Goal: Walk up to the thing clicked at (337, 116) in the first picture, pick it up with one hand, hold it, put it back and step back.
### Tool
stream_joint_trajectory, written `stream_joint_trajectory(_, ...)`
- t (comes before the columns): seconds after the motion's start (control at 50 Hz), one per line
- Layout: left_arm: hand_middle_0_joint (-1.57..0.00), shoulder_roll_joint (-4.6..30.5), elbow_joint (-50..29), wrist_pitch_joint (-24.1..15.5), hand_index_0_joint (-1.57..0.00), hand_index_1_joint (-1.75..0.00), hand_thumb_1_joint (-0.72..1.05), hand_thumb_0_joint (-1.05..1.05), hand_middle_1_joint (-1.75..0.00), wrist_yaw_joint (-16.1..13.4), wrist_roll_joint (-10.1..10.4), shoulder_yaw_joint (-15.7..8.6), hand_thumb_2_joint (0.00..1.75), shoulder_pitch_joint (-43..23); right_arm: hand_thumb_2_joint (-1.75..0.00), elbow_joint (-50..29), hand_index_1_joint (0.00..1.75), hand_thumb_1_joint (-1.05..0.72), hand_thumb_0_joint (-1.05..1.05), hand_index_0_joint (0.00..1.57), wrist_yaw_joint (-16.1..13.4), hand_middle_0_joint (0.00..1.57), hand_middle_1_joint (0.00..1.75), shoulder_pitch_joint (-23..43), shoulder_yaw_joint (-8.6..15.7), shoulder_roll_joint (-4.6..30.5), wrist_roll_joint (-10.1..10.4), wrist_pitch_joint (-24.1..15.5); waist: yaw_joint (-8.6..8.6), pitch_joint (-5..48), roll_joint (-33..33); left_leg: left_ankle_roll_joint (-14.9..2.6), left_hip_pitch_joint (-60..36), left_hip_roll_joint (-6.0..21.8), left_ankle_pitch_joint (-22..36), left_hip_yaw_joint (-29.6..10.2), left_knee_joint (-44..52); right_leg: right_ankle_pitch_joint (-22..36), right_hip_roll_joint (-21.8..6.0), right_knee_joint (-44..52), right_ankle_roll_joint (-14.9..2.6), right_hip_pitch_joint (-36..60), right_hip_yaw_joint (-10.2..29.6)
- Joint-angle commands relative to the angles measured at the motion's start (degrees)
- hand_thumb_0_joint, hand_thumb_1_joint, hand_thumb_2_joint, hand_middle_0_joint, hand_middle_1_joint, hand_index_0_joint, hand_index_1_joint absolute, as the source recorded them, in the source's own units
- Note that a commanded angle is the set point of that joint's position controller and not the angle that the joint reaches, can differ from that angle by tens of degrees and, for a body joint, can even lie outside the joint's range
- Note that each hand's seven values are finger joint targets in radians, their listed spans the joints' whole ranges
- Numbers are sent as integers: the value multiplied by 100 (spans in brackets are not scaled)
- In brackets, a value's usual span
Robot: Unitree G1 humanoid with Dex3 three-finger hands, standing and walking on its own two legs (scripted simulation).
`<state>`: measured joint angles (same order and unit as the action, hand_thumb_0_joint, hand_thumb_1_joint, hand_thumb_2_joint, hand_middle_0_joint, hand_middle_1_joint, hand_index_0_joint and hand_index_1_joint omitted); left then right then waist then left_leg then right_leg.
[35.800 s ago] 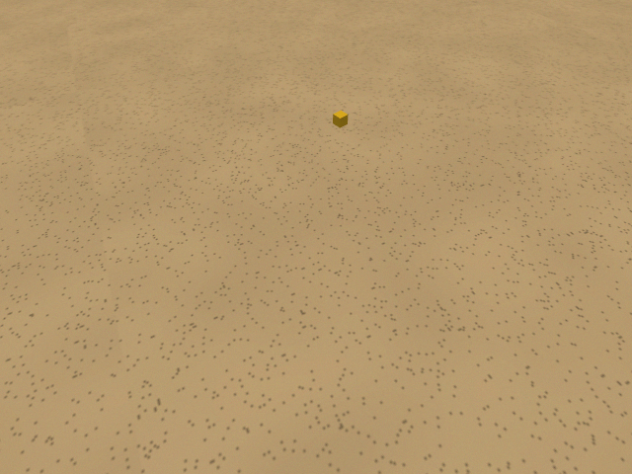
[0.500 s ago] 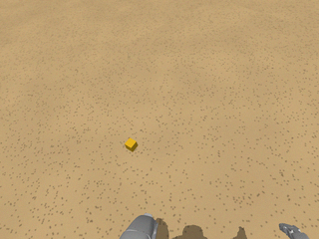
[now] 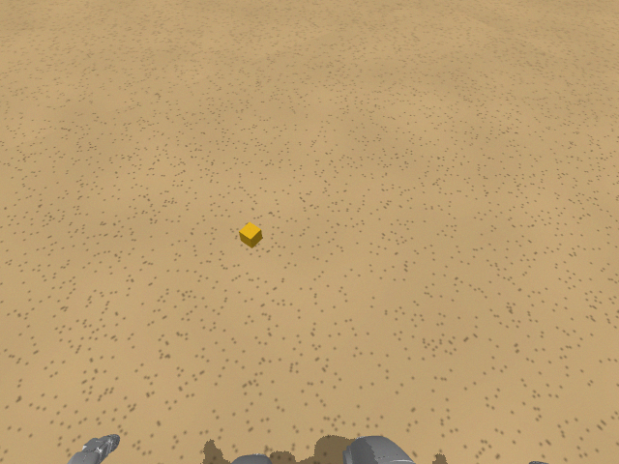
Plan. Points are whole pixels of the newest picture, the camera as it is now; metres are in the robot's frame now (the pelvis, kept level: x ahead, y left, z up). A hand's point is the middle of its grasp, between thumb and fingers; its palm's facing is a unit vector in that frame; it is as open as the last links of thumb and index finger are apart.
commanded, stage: step back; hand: left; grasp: from above
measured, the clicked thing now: (250, 235) +0.97 +0.25 -0.73
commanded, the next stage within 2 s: stand in 1.28 s
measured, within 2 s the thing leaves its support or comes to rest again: neither
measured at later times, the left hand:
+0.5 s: hand out of the picture -0.06 +0.29 -0.14, palm faces +0.04 -0.89 -0.45, open 7.4 cm
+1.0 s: hand out of the picture +0.00 +0.24 -0.13, palm faces +0.05 -0.91 -0.41, open 7.4 cm
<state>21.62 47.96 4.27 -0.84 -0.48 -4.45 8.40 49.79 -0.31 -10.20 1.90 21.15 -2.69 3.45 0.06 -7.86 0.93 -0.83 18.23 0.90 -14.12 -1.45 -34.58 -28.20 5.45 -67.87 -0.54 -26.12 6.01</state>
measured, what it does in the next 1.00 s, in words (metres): steps on the spot: right foot, then left foot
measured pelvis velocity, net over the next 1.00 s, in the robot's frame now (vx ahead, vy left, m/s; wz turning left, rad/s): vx -0.06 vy -0.02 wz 0.03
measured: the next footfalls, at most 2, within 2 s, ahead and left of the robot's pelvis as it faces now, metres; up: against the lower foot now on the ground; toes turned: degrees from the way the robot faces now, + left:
right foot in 0.12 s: -0.05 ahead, -0.14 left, +0.00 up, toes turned -1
left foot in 0.44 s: -0.07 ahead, +0.14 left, +0.00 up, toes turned -2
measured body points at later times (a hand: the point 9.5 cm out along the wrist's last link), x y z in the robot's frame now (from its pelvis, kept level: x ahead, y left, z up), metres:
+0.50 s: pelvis -0.11 +0.00 -0.01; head -0.09 -0.01 +0.44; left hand -0.06 +0.34 -0.11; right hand -0.03 -0.30 -0.14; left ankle -0.11 +0.14 -0.73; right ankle -0.10 -0.13 -0.72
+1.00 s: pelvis -0.06 -0.02 +0.00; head -0.04 -0.05 +0.45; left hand +0.00 +0.29 -0.10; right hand +0.00 -0.34 -0.14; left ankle -0.04 +0.14 -0.70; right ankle -0.04 -0.12 -0.73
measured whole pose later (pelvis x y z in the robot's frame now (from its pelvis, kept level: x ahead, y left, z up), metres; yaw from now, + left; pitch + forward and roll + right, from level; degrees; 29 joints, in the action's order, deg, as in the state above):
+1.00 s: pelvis -0.06 -0.02 +0.00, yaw +2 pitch -3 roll +1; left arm 19.0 56.1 -2.6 -0.1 -2.0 -3.2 10.1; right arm 57.5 0.2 -12.6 2.8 22.8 -1.2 1.1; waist 1.5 -5.3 -3.0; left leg 0.3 20.0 0.5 -24.8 -4.8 -44.5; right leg -16.8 -0.9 -33.8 -1.9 -14.4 -3.7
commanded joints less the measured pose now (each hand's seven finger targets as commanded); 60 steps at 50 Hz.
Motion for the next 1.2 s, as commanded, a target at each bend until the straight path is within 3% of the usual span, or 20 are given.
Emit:
stream_joint_trajectory(0.0,-20,997,-300,-341,-20,-30,90,0,-30,-82,-6,-210,90,266,-90,-566,30,-90,0,20,-52,20,30,316,434,1329,3,-137,-18,807,-1300,-1188,-1120,1073,1213,-917,795,-143,-424,1962,187,99,-249)
stream_joint_trajectory(0.08,-20,966,222,-618,-20,-30,90,0,-30,-148,-77,-193,90,819,-90,-406,30,-90,0,20,31,20,30,244,454,1450,85,30,13,1397,-998,-802,-1170,796,825,-586,-270,1320,-328,5328,102,1492,-770)
stream_joint_trajectory(0.12,-20,1674,264,-686,-20,-30,90,0,-30,-162,-227,-375,90,838,-90,-536,30,-90,0,20,40,20,30,216,279,907,134,-5,84,1088,557,-260,1226,-54,-1154,-459,-1265,1200,-1555,4918,-321,2414,1650)
stream_joint_trajectory(0.14,-20,2253,56,-649,-20,-30,90,0,-30,-176,-252,-490,90,457,-90,-669,30,-90,0,20,-23,20,30,696,356,1079,117,6,377,886,979,35,987,-132,-1906,-851,-1850,722,-2800,5078,-1299,847,2809)
stream_joint_trajectory(0.16,-20,2281,-72,-659,-20,-30,90,0,-30,-199,-234,-494,90,-54,-90,-556,30,-90,0,20,-32,20,30,688,507,1389,120,21,265,405,1091,93,470,78,-1769,-1199,-2603,312,-3084,5299,-1579,-243,3132)
stream_joint_trajectory(0.22,-20,1487,-3,-704,-20,-30,90,0,-30,-192,-175,-314,90,-368,-90,-194,30,-90,0,20,32,20,30,328,427,1219,229,-65,-147,217,330,118,826,-460,-965,-969,-2636,2133,-1821,4455,-896,718,767)
stream_joint_trajectory(0.32,-20,1609,197,-718,-20,-30,90,0,-30,-97,-268,-392,90,607,-90,-275,30,-90,0,20,91,20,30,670,338,1063,98,-248,461,441,1065,224,1135,-226,-1409,-370,-1032,320,-1769,4610,-883,1890,961)
stream_joint_trajectory(0.4,-20,1600,88,-581,-20,-30,90,0,-30,7,-188,-331,90,281,-90,77,30,-90,0,20,122,20,30,-25,440,1032,67,-447,103,712,1011,88,-731,-299,-736,231,1380,618,-1771,3995,-758,1217,546)
stream_joint_trajectory(0.42,-20,1251,80,-554,-20,-30,90,0,-30,13,-176,-181,90,429,-90,204,30,-90,0,20,89,20,30,-185,528,1128,47,-509,42,912,491,-2,-1588,-196,-342,-201,1577,1160,-1439,3201,-542,746,166)
stream_joint_trajectory(0.46,-20,950,-16,-567,-20,-30,90,0,-30,-4,-65,-102,90,171,-90,156,30,-90,0,20,54,20,30,-460,695,2005,-35,-547,-199,833,-1091,-977,-1966,1755,-2362,-3296,2163,-402,-486,1524,-38,-1253,-815)
stream_joint_trajectory(0.5,-20,1563,7,-628,-20,-30,90,0,-30,30,-108,-237,90,-203,-90,138,30,-90,0,20,87,20,30,-175,731,2040,46,-516,-181,140,-723,-1453,-481,1952,-2987,-3122,2306,-456,-908,1305,-109,-477,-187)
stream_joint_trajectory(0.54,-20,1320,173,-684,-20,-30,90,0,-30,112,-69,-206,90,161,-90,49,30,-90,0,20,87,20,30,170,550,1501,-5,-549,18,75,-877,-982,-793,1137,-1823,-1830,1968,66,-909,1882,-118,-498,-301)
stream_joint_trajectory(0.68,-20,1083,605,-748,-20,-30,90,0,-30,110,-110,-250,90,698,-90,-28,30,-90,0,20,113,20,30,415,434,1282,108,-414,314,469,-1049,-592,656,668,-1669,-804,945,1228,-399,3883,-40,2017,-1010)
stream_joint_trajectory(0.72,-20,1481,715,-820,-20,-30,90,0,-30,-8,-221,-377,90,1043,-90,-84,30,-90,0,20,58,20,30,106,201,592,176,-388,474,749,590,-177,1469,-133,-1484,-358,-1047,574,-1389,4930,-235,2887,876)
stream_joint_trajectory(0.74,-20,1923,569,-841,-20,-30,90,0,-30,-33,-226,-442,90,812,-90,-54,30,-90,0,20,-2,20,30,55,221,653,170,-360,447,709,908,-9,1528,-461,-1992,-482,-1693,-676,-2579,5599,-712,2097,2584)
stream_joint_trajectory(0.76,-20,2037,408,-819,-20,-30,90,0,-30,-10,-224,-447,90,265,-90,129,30,-90,0,20,-50,20,30,-133,387,1182,135,-327,278,339,538,24,1022,-168,-2044,-745,-2098,-1517,-2901,5684,-1177,1127,2871)
stream_joint_trajectory(0.84,-20,1447,358,-878,-20,-30,90,0,-30,-26,-123,-309,90,-113,-90,476,30,-90,0,20,-5,20,30,-467,345,1089,172,-375,68,374,379,22,793,17,-1209,-805,-1874,629,-2118,5155,-877,1281,1135)
stream_joint_trajectory(1.0,-20,1392,383,-767,-20,-30,90,0,-30,-40,-21,-185,90,-274,-90,596,30,-90,0,20,-18,20,30,-311,275,905,127,-401,4,879,910,83,-397,-25,-386,218,124,3698,-1862,4015,-710,1295,1)
stream_joint_trajectory(1.1,-20,1061,459,-593,-20,-30,90,0,-30,-53,111,-39,90,-167,-90,527,30,-90,0,20,-68,20,30,369,386,1555,134,-464,175,1258,-568,-907,-453,1297,1446,-1349,932,1178,-687,2923,-49,1320,-681)
stream_joint_trajectory(1.18,-20,1268,715,-683,-20,-30,90,0,-30,-41,21,-59,90,-168,-90,609,30,-90,0,20,-45,20,30,680,226,1196,153,-425,188,1164,-501,-296,-91,660,1210,-577,614,2226,-1160,3843,-193,1926,-176)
